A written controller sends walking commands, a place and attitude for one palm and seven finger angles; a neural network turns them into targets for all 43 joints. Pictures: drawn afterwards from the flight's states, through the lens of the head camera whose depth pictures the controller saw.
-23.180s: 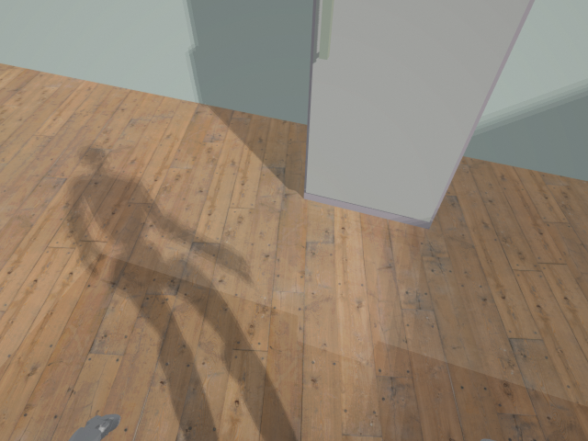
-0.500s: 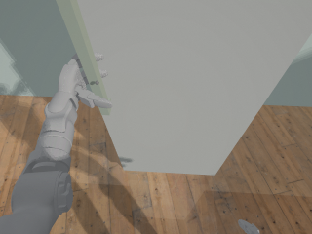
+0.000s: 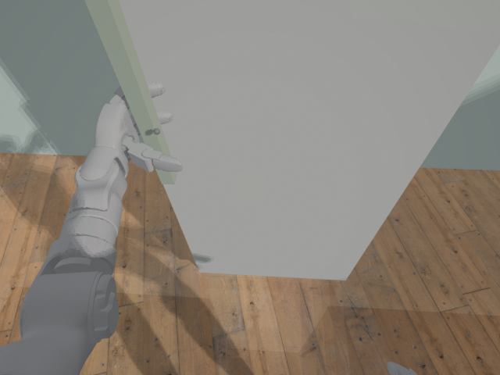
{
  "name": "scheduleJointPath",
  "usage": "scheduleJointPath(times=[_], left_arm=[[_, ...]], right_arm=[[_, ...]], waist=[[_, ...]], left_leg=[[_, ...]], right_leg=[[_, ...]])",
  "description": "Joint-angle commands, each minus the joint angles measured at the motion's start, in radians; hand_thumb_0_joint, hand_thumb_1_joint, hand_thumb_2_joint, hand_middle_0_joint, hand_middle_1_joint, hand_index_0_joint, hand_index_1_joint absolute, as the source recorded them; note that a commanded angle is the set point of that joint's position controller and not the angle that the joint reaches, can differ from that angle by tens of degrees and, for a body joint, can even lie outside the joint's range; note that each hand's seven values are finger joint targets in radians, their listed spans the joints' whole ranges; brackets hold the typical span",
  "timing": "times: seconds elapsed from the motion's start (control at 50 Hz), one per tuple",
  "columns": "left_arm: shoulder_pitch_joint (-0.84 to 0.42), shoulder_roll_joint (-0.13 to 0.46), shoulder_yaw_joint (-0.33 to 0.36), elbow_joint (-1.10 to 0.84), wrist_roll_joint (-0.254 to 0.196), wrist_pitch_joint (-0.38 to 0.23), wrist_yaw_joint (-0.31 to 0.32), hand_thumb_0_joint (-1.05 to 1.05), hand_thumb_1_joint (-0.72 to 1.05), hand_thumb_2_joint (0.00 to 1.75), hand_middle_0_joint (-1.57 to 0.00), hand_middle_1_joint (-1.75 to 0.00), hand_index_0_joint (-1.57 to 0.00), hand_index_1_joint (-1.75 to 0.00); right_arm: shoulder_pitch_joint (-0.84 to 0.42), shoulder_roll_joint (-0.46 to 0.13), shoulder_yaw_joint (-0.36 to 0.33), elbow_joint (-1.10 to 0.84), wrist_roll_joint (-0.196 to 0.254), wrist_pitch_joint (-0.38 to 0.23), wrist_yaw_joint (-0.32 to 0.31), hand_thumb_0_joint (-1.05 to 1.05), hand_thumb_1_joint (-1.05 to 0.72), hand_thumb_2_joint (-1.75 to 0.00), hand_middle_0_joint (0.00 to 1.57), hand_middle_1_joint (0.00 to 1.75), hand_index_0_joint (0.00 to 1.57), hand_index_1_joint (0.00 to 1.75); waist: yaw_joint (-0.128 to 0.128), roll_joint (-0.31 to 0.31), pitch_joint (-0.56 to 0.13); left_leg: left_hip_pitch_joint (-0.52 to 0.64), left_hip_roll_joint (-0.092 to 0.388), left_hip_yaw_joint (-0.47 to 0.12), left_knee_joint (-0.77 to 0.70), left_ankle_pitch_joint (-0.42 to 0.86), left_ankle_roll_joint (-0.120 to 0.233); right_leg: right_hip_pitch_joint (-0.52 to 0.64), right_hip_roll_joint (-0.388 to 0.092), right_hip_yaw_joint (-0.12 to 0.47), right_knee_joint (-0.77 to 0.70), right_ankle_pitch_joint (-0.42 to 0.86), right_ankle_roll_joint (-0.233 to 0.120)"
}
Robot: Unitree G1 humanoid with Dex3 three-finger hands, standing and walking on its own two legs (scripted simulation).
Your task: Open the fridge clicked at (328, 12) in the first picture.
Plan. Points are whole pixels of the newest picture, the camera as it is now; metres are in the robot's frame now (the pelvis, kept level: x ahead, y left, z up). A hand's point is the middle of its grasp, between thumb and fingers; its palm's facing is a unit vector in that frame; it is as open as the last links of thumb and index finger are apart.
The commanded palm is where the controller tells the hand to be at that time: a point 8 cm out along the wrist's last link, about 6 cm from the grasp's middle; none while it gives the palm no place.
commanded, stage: slide the fingers in behind the handle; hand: left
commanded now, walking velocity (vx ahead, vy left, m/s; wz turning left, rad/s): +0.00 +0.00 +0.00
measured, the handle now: (146, 99) +0.51 +0.18 +0.17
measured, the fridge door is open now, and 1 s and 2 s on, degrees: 0 0 3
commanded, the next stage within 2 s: grip the handle and tug to test in 0.34 s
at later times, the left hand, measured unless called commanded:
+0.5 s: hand (156, 131) +0.45 +0.16 +0.14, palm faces -0.05 -1.00 -0.02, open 14.2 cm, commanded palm +0.42 +0.20 +0.14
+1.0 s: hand (154, 131) +0.45 +0.16 +0.14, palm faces -0.05 -1.00 -0.02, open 7.7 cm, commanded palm +0.42 +0.20 +0.14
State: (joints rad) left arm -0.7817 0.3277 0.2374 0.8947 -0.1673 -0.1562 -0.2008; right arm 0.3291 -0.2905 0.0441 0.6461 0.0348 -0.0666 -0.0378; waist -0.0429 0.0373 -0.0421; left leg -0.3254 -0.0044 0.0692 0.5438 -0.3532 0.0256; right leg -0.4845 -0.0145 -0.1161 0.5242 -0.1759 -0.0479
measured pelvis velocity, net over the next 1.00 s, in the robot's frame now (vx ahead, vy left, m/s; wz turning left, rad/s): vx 0.00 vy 0.01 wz -0.01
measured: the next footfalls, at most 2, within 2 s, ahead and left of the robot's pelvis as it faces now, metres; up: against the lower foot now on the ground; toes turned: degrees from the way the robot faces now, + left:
none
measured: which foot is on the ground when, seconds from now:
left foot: down 0.00-1.00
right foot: down 0.00-1.00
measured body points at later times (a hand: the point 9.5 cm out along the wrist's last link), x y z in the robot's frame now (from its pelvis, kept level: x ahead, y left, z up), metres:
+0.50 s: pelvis +0.00 +0.01 +0.00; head +0.05 +0.00 +0.45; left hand +0.45 +0.21 +0.15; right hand +0.09 -0.24 -0.12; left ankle -0.05 +0.10 -0.73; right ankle +0.05 -0.09 -0.73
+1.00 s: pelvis +0.00 +0.01 +0.00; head +0.05 +0.00 +0.45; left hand +0.45 +0.21 +0.15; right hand +0.09 -0.24 -0.12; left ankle -0.05 +0.10 -0.73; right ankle +0.05 -0.09 -0.73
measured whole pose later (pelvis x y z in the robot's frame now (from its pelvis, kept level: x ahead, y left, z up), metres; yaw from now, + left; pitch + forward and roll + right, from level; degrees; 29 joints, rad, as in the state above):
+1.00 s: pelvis +0.00 +0.01 +0.00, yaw -1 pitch +8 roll +0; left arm -0.76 0.31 0.24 0.87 -0.16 -0.15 -0.20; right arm 0.33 -0.28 0.04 0.63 0.03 -0.06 -0.03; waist -0.04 0.04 -0.05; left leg -0.32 -0.01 0.08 0.54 -0.36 0.04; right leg -0.48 -0.02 -0.10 0.51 -0.17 -0.03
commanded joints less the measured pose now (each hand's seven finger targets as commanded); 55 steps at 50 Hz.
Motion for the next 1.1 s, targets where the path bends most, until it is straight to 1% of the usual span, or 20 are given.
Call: scheduleJointPath(times=[0.0, 0.08, 0.12, 0.2, 0.28, 0.32, 0.38, 0.42, 0.48, 0.56, 0.58, 0.62, 0.64, 0.66, 0.76, 0.8, 0.84, 0.98, 1.02, 1.08], left_arm=[[-0.471, 0.143, -0.012, -0.256, -0.008, -0.078, -0.028, 0.0, -0.5, 0.3, -0.3, -1.2, -0.3, -1.2], [-0.496, 0.168, 0.009, -0.196, -0.013, -0.07, -0.029, 0.0, -0.5, 0.3, -0.3, -1.2, -0.3, -1.2], [-0.517, 0.187, 0.018, -0.191, -0.006, -0.072, -0.029, 0.0, -0.5, 0.3, -0.3, -1.2, -0.3, -1.2], [-0.516, 0.173, 0.007, -0.233, -0.001, -0.085, -0.028, 0.0, -0.5, 0.3, -0.3, -1.2, -0.3, -1.2], [-0.478, 0.183, 0.033, -0.239, -0.011, -0.087, -0.025, 0.0, -0.5, 0.3, -0.3, -1.2, -0.3, -1.2], [-0.443, 0.189, 0.043, -0.244, -0.014, -0.087, -0.025, 0.0, -0.5, 0.3, -0.3, -1.2, -0.3, -1.2], [-0.473, 0.136, -0.009, -0.262, -0.007, -0.08, -0.026, 0.0, -0.5, 0.3, -0.3, -1.2, -0.3, -1.2], [-0.459, 0.174, 0.023, -0.254, -0.003, -0.077, -0.018, 0.0, -0.5, 0.3, -0.3, -1.2, -0.3, -1.2], [-0.47, 0.172, 0.022, -0.257, -0.002, -0.071, -0.014, 0.0, -0.36, 0.36, -0.32, -1.22, -0.32, -1.22], [-0.485, 0.139, -0.005, -0.247, 0.001, -0.064, -0.011, 0.0, -0.17, 0.44, -0.33, -1.25, -0.33, -1.25], [-0.494, 0.143, -0.002, -0.232, 0.002, -0.063, -0.009, 0.0, -0.13, 0.46, -0.34, -1.25, -0.34, -1.25], [-0.477, 0.177, 0.026, -0.231, 0.001, -0.064, -0.006, 0.0, -0.03, 0.5, -0.35, -1.27, -0.35, -1.27], [-0.485, 0.146, 0.001, -0.255, 0.002, -0.067, -0.008, 0.0, 0.01, 0.52, -0.35, -1.27, -0.35, -1.27], [-0.485, 0.143, 0.004, -0.26, 0.0, -0.068, -0.008, 0.0, 0.06, 0.54, -0.36, -1.28, -0.36, -1.28], [-0.436, 0.186, 0.047, -0.219, -0.002, -0.069, -0.013, 0.0, 0.29, 0.64, -0.38, -1.31, -0.38, -1.31], [-0.439, 0.197, 0.047, -0.236, 0.002, -0.073, -0.015, 0.0, 0.39, 0.68, -0.4, -1.33, -0.4, -1.33], [-0.458, 0.173, 0.029, -0.246, 0.001, -0.073, -0.017, 0.0, 0.48, 0.72, -0.41, -1.34, -0.41, -1.34], [-0.424, 0.162, 0.027, -0.302, -0.01, -0.074, -0.016, 0.0, 0.81, 0.86, -0.44, -1.39, -0.44, -1.39], [-0.427, 0.177, 0.033, -0.283, -0.009, -0.071, -0.015, 0.0, 0.9, 0.9, -0.45, -1.4, -0.45, -1.4], [-0.425, 0.145, 0.008, -0.293, -0.008, -0.064, -0.021, 0.0, 0.9, 0.9, -0.45, -1.4, -0.45, -1.4]], right_arm=[[0.023, -0.122, -0.053, -0.111, 0.001, -0.043, -0.004, 0.0, -0.9, -0.9, 0.2, 0.3, 0.2, 0.3], [0.028, -0.126, -0.046, -0.1, 0.004, -0.044, -0.007, 0.0, -0.9, -0.9, 0.2, 0.3, 0.2, 0.3], [0.024, -0.124, -0.044, -0.1, 0.004, -0.042, -0.009, 0.0, -0.9, -0.9, 0.2, 0.3, 0.2, 0.3], [0.031, -0.121, -0.049, -0.108, 0.0, -0.045, -0.005, 0.0, -0.9, -0.9, 0.2, 0.3, 0.2, 0.3], [0.032, -0.122, -0.051, -0.111, -0.002, -0.047, -0.001, 0.0, -0.9, -0.9, 0.2, 0.3, 0.2, 0.3], [0.029, -0.122, -0.051, -0.115, -0.001, -0.045, -0.001, 0.0, -0.9, -0.9, 0.2, 0.3, 0.2, 0.3], [0.024, -0.117, -0.05, -0.114, 0.001, -0.045, 0.003, 0.0, -0.9, -0.9, 0.2, 0.3, 0.2, 0.3], [0.031, -0.121, -0.051, -0.111, -0.001, -0.043, 0.001, 0.0, -0.9, -0.9, 0.2, 0.3, 0.2, 0.3], [0.029, -0.12, -0.051, -0.112, -0.001, -0.042, 0.001, 0.0, -0.9, -0.9, 0.2, 0.3, 0.2, 0.3], [0.029, -0.115, -0.048, -0.108, -0.001, -0.041, 0.001, 0.0, -0.9, -0.9, 0.2, 0.3, 0.2, 0.3], [0.034, -0.117, -0.049, -0.103, -0.002, -0.042, 0.0, 0.0, -0.9, -0.9, 0.2, 0.3, 0.2, 0.3], [0.035, -0.121, -0.051, -0.104, -0.002, -0.039, -0.003, 0.0, -0.9, -0.9, 0.2, 0.3, 0.2, 0.3], [0.036, -0.117, -0.052, -0.108, -0.003, -0.041, -0.001, 0.0, -0.9, -0.9, 0.2, 0.3, 0.2, 0.3], [0.033, -0.115, -0.052, -0.109, -0.003, -0.044, 0.0, 0.0, -0.9, -0.9, 0.2, 0.3, 0.2, 0.3], [0.035, -0.12, -0.05, -0.109, -0.003, -0.038, 0.001, 0.0, -0.9, -0.9, 0.2, 0.3, 0.2, 0.3], [0.031, -0.123, -0.052, -0.115, -0.003, -0.034, 0.0, 0.0, -0.9, -0.9, 0.2, 0.3, 0.2, 0.3], [0.029, -0.117, -0.05, -0.115, -0.003, -0.037, 0.002, 0.0, -0.9, -0.9, 0.2, 0.3, 0.2, 0.3], [0.022, -0.117, -0.054, -0.122, -0.003, -0.039, 0.004, 0.0, -0.9, -0.9, 0.2, 0.3, 0.2, 0.3], [0.021, -0.12, -0.053, -0.117, -0.001, -0.036, 0.001, 0.0, -0.9, -0.9, 0.2, 0.3, 0.2, 0.3], [0.019, -0.118, -0.053, -0.121, -0.002, -0.037, 0.002, 0.0, -0.9, -0.9, 0.2, 0.3, 0.2, 0.3]], waist=[[-0.022, -0.022, -0.399], [-0.035, -0.082, -0.338], [-0.032, -0.025, -0.337], [-0.023, 0.013, -0.404], [-0.015, -0.053, -0.417], [-0.007, -0.05, -0.416], [-0.02, -0.005, -0.378], [-0.011, -0.018, -0.367], [-0.019, -0.049, -0.368], [-0.021, 0.017, -0.359], [-0.028, -0.031, -0.353], [-0.02, -0.039, -0.363], [-0.022, -0.03, -0.394], [-0.016, -0.007, -0.392], [-0.006, -0.064, -0.369], [-0.002, -0.037, -0.379], [-0.008, 0.002, -0.375], [-0.001, -0.033, -0.406], [-0.007, -0.037, -0.376], [-0.009, -0.031, -0.382]], left_leg=[[-0.015, 0.001, -0.064, -0.063, 0.348, 0.001], [-0.07, 0.0, -0.064, -0.073, 0.262, 0.006], [-0.065, -0.004, -0.063, -0.073, 0.261, 0.005], [-0.015, -0.002, -0.067, -0.06, 0.346, -0.006], [-0.031, 0.004, -0.068, -0.063, 0.353, -0.005], [-0.026, 0.006, -0.068, -0.064, 0.383, -0.008], [-0.007, 0.008, -0.07, -0.067, 0.369, -0.013], [-0.007, 0.011, -0.076, -0.071, 0.392, -0.016], [-0.024, 0.008, -0.07, -0.076, 0.343, -0.01], [0.002, 0.008, -0.074, -0.073, 0.364, -0.021], [-0.007, 0.009, -0.076, -0.072, 0.356, -0.018], [-0.015, 0.009, -0.075, -0.076, 0.357, -0.015], [0.005, 0.008, -0.076, -0.073, 0.379, -0.018], [0.011, 0.009, -0.072, -0.07, 0.391, -0.021], [-0.037, 0.009, -0.069, -0.075, 0.365, -0.013], [-0.03, 0.008, -0.069, -0.074, 0.374, -0.014], [-0.012, 0.008, -0.071, -0.072, 0.386, -0.019], [-0.002, 0.01, -0.069, -0.07, 0.409, -0.018], [-0.017, 0.01, -0.069, -0.075, 0.387, -0.017], [-0.006, 0.01, -0.064, -0.076, 0.391, -0.014]], right_leg=[[0.372, 0.004, 0.103, 0.013, 0.333, 0.009], [0.362, 0.002, 0.106, 0.001, 0.279, 0.015], [0.354, -0.001, 0.109, 0.003, 0.271, 0.011], [0.355, 0.002, 0.101, 0.018, 0.315, 0.006], [0.382, 0.007, 0.103, 0.019, 0.334, 0.01], [0.388, 0.007, 0.099, 0.022, 0.349, 0.009], [0.339, 0.008, 0.096, 0.013, 0.314, 0.009], [0.34, 0.009, 0.091, 0.011, 0.313, 0.007], [0.353, 0.009, 0.096, 0.006, 0.301, 0.01], [0.318, 0.008, 0.09, 0.005, 0.287, 0.006], [0.324, 0.01, 0.089, 0.003, 0.29, 0.008], [0.339, 0.009, 0.091, 0.005, 0.294, 0.009], [0.342, 0.01, 0.09, 0.01, 0.305, 0.009], [0.339, 0.009, 0.093, 0.008, 0.313, 0.008], [0.37, 0.008, 0.096, 0.01, 0.322, 0.007], [0.372, 0.007, 0.097, 0.013, 0.321, 0.004], [0.351, 0.007, 0.095, 0.011, 0.317, 0.004], [0.381, 0.01, 0.098, 0.01, 0.345, 0.006], [0.374, 0.009, 0.097, 0.005, 0.333, 0.007], [0.373, 0.009, 0.097, 0.006, 0.34, 0.007]])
